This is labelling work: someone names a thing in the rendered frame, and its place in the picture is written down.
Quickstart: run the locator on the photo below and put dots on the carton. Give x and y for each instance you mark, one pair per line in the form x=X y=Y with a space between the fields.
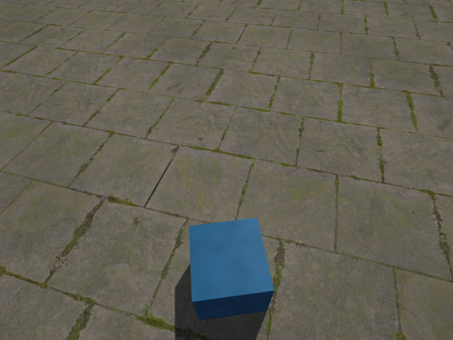
x=229 y=269

